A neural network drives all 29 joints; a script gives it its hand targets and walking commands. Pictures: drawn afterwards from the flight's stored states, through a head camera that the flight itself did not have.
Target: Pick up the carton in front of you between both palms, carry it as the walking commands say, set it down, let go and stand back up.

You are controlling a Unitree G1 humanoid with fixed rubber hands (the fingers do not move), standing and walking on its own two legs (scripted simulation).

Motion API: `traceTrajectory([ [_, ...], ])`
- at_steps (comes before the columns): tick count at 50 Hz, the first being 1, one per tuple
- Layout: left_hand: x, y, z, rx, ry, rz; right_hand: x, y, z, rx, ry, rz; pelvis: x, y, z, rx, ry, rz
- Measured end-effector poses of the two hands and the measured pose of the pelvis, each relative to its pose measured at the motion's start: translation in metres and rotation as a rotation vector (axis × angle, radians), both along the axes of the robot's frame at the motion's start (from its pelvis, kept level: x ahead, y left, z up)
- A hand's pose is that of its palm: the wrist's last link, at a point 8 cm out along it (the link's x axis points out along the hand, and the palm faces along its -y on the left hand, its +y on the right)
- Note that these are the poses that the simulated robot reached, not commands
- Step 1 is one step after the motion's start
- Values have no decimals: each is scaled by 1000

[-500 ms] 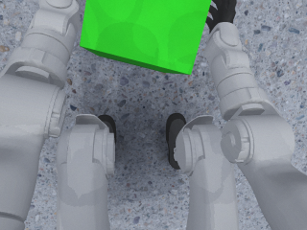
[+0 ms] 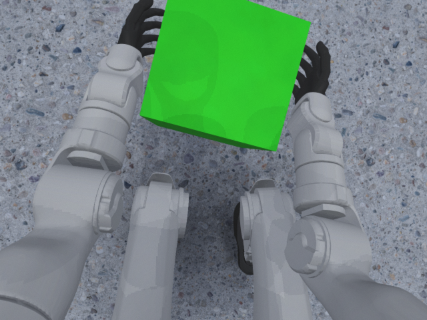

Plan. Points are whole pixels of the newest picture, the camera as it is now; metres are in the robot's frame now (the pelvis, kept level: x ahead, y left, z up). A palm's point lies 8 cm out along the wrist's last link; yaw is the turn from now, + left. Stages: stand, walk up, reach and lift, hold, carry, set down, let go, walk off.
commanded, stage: reach and lift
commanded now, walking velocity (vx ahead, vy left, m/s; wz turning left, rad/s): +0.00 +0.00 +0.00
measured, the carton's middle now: (216, 85) +0.51 +0.02 -0.17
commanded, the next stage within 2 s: none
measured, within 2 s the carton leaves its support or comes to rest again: neither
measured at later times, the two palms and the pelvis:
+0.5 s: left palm (95, 15) +0.48 +0.17 +0.07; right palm (384, 69) +0.47 -0.13 +0.08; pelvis +0.02 +0.00 +0.13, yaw +2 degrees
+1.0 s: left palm out of the picture +0.43 +0.16 +0.23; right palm out of the picture +0.43 -0.14 +0.24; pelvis +0.07 +0.00 +0.27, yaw +3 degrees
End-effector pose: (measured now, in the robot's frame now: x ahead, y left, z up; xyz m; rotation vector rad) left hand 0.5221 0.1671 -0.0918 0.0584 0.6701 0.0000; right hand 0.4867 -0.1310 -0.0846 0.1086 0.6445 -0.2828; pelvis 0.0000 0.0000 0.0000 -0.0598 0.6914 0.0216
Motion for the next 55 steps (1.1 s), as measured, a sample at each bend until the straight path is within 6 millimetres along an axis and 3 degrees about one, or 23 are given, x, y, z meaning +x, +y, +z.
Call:
traceTrajectory([
  [9,-16,0,76,6,26,38,-10,-1,72,-12,27,34,-1,-3,53,6,33,13],
  [19,-30,-1,128,-3,18,66,-15,-1,128,-11,15,71,10,-5,101,19,48,10],
  [30,-49,-1,192,-23,15,104,-26,-2,194,-5,9,85,31,-4,155,26,-16,18],
  [55,-99,-6,353,-25,20,170,-58,-6,354,-13,15,142,85,-4,299,57,-300,29],
])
